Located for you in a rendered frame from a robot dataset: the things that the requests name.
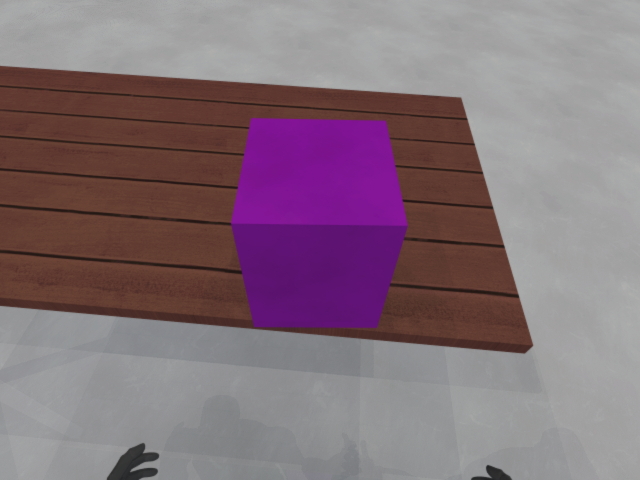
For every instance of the robot left hand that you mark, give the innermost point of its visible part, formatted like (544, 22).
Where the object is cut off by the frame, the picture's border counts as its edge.
(131, 459)

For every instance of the table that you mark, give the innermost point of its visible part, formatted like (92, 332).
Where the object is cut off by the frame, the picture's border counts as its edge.
(117, 194)

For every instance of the carton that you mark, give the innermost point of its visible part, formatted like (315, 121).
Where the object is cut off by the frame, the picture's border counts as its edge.
(318, 222)

